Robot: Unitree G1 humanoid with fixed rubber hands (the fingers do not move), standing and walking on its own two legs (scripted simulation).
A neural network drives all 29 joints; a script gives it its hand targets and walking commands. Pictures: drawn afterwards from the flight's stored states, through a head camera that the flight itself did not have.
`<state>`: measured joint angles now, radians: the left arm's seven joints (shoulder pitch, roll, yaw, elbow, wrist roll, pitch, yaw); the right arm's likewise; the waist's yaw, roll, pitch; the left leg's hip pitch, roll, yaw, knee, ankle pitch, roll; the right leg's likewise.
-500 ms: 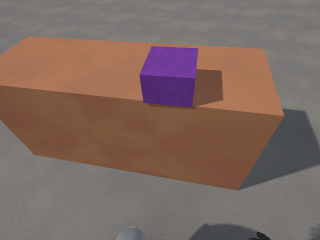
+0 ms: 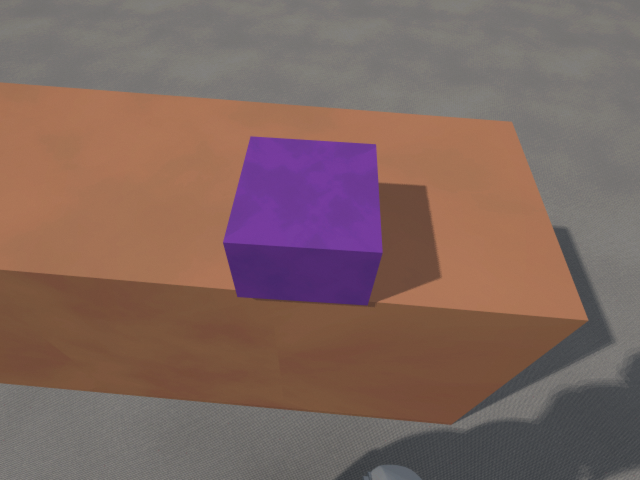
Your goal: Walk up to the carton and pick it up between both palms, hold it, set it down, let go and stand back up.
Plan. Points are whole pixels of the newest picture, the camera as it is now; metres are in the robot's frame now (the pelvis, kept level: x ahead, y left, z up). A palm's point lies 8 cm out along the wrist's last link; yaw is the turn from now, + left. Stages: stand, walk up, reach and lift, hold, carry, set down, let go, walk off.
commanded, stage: walk up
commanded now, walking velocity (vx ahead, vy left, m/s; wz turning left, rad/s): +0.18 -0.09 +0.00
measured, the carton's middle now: (307, 219) +0.50 +0.04 +0.00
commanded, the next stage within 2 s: none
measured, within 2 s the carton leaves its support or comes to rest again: neither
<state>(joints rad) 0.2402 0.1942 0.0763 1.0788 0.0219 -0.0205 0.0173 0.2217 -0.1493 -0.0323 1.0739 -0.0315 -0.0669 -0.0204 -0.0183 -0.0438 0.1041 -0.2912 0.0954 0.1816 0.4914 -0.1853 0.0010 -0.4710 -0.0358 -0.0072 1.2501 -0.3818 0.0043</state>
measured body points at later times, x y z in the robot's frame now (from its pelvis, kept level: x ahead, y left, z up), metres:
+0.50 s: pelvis +0.04 -0.07 +0.00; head +0.10 -0.11 +0.44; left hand +0.12 +0.16 -0.13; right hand +0.08 -0.33 -0.17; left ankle +0.00 +0.07 -0.65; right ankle +0.13 -0.17 -0.74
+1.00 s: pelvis -0.03 +0.02 +0.01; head -0.05 +0.07 +0.46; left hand -0.05 +0.26 -0.17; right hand -0.01 -0.22 -0.12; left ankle -0.04 +0.10 -0.74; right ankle -0.04 -0.15 -0.67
